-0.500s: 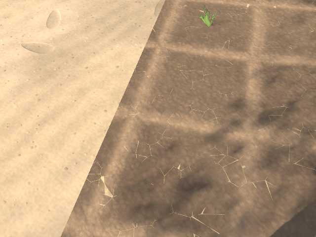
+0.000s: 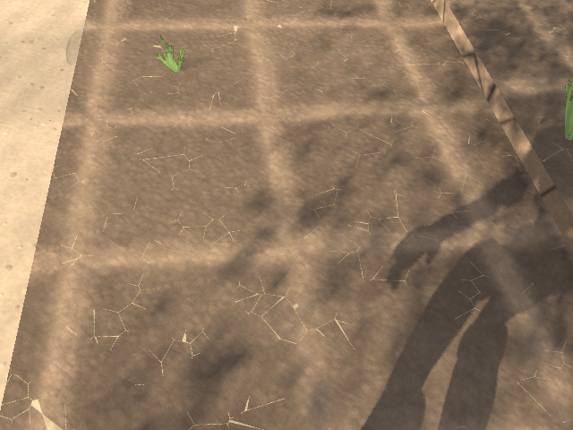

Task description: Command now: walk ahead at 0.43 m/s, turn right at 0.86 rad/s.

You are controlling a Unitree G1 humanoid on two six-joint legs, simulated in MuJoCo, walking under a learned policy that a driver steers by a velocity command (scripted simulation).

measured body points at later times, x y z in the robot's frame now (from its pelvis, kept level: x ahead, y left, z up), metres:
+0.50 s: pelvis +0.26 -0.16 -0.04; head +0.30 -0.17 +0.41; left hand +0.53 +0.00 -0.15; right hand +0.12 -0.37 -0.17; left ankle +0.11 +0.07 -0.61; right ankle +0.30 -0.21 -0.75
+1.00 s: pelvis +0.67 -0.31 -0.04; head +0.68 -0.32 +0.41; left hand +0.87 -0.10 -0.12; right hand +0.63 -0.59 -0.18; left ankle +0.70 -0.30 -0.75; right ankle +0.56 -0.45 -0.60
